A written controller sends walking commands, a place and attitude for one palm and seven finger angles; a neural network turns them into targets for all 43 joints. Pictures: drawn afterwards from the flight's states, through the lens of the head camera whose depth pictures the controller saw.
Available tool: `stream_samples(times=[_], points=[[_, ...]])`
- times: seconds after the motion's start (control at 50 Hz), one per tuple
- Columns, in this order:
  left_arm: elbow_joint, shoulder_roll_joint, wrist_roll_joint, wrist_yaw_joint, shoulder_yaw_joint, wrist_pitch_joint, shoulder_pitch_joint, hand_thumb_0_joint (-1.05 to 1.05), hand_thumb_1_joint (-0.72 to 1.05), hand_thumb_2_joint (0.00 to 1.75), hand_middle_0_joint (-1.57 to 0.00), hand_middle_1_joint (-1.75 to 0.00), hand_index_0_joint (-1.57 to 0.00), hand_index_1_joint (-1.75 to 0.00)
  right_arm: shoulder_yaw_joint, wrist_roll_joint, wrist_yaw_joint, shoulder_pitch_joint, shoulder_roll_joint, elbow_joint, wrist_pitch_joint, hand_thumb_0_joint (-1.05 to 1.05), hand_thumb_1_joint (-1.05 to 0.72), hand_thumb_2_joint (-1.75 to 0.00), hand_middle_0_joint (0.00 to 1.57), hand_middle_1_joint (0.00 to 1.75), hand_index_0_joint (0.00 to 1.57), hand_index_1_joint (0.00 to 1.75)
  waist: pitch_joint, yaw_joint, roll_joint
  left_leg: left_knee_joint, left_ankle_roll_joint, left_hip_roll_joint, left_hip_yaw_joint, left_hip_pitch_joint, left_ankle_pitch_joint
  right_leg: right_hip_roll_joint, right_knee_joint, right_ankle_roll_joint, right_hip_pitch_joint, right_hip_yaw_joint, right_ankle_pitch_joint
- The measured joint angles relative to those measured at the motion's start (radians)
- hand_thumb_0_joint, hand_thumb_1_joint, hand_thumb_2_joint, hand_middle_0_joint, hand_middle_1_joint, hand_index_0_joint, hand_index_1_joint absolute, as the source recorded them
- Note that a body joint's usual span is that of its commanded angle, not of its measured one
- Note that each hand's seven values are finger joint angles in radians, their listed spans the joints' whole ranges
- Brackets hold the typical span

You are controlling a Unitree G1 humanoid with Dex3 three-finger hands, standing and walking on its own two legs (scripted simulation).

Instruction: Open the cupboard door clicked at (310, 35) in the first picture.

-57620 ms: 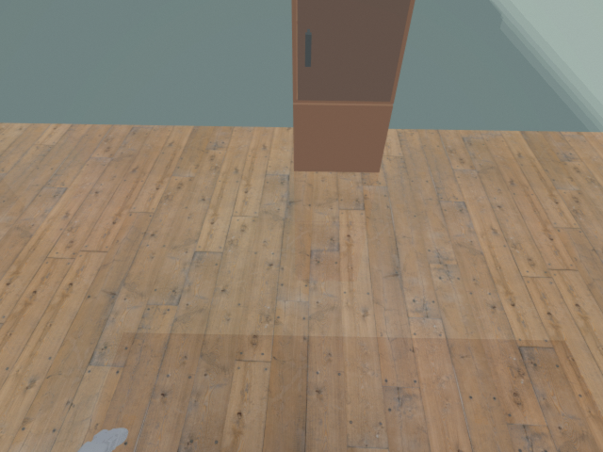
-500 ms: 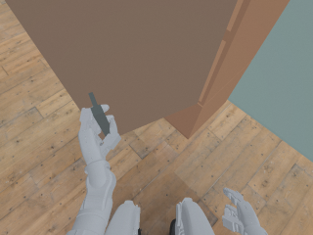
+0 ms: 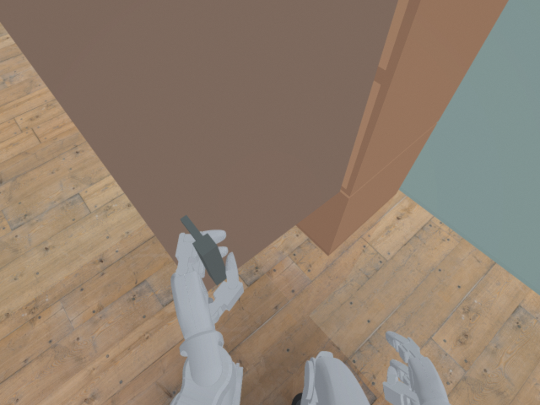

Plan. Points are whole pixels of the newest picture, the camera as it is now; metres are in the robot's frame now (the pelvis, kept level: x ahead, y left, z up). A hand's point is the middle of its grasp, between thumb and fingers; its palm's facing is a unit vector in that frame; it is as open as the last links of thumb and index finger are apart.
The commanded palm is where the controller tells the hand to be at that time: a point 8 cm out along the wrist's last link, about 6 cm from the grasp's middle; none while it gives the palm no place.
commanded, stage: open thumb and fingers to let go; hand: left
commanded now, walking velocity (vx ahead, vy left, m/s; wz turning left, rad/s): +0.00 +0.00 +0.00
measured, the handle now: (204, 250) +0.33 +0.11 +0.01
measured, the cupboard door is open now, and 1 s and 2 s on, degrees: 87 86 89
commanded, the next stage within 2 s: slide the hand sideways off the handle in 0.80 s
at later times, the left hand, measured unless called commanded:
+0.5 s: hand (228, 272) +0.30 +0.07 +0.01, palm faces +0.36 -0.93 -0.03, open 12.5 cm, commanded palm +0.26 +0.11 +0.00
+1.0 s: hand (225, 281) +0.29 +0.08 +0.01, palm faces +0.15 -0.99 -0.07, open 15.2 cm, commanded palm +0.25 +0.11 +0.00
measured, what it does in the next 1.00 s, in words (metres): stands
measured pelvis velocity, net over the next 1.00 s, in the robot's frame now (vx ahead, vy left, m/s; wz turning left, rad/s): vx -0.02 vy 0.02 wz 0.00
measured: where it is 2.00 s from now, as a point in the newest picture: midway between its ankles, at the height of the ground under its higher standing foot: outside the picture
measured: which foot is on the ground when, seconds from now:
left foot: down 0.00-1.00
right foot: down 0.00-1.00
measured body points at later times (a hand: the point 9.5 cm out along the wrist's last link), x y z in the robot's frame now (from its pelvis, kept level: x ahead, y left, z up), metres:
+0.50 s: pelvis -0.02 +0.01 -0.01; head +0.08 +0.00 +0.43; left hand +0.28 +0.12 +0.01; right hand +0.15 -0.21 -0.13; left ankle +0.01 +0.14 -0.61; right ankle +0.03 -0.07 -0.61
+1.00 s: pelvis -0.02 +0.02 -0.01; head +0.08 +0.02 +0.43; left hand +0.28 +0.13 +0.01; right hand +0.16 -0.19 -0.13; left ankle +0.01 +0.14 -0.61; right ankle +0.03 -0.07 -0.61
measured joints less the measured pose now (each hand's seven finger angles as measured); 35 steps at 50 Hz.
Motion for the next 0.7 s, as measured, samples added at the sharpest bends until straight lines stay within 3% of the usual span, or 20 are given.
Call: stream_samples(times=[0.12,0.22,0.5,0.7], points=[[0.053,-0.012,-0.01,0.018,0.041,-0.003,-0.103,0.0,0.62,0.78,-0.34,-1.32,-0.35,-1.33,-0.001,-0.002,-0.016,-0.042,0.001,0.006,-0.013,0.01,-0.9,-0.9,0.2,0.3,0.2,0.3,0.01,0.009,-0.002,0.039,-0.006,-0.006,-0.009,-0.045,0.003,-0.008,0.039,-0.007,-0.041,-0.01,-0.002],[0.063,-0.015,-0.028,0.012,0.054,0.018,-0.133,0.01,0.49,0.73,-0.37,-1.31,-0.36,-1.31,0.002,0.002,-0.018,-0.043,0.007,-0.003,-0.006,0.01,-0.9,-0.9,0.2,0.3,0.2,0.3,0.014,0.014,0.003,0.041,-0.005,-0.009,-0.009,-0.05,0.009,-0.011,0.042,-0.006,-0.046,-0.009,0.004],[0.105,-0.016,-0.014,0.036,0.037,0.019,-0.155,0.01,-0.27,0.4,-0.35,-1.25,-0.32,-1.21,0.005,0.0,-0.02,0.005,0.002,0.012,-0.005,0.01,-0.9,-0.9,0.2,0.3,0.2,0.3,0.013,0.008,0.009,0.038,0.013,-0.008,0.002,-0.042,0.014,-0.009,0.025,0.01,-0.035,0.002,0.02],[0.128,-0.017,0.001,0.048,0.019,0.018,-0.18,0.0,-0.47,0.32,-0.27,-0.91,-0.29,-0.91,0.006,-0.004,-0.016,-0.001,0.003,0.012,-0.004,0.01,-0.9,-0.9,0.2,0.3,0.2,0.3,0.015,0.005,0.005,0.041,0.025,-0.008,0.009,-0.047,0.017,-0.008,0.018,0.021,-0.037,0.009,0.031]])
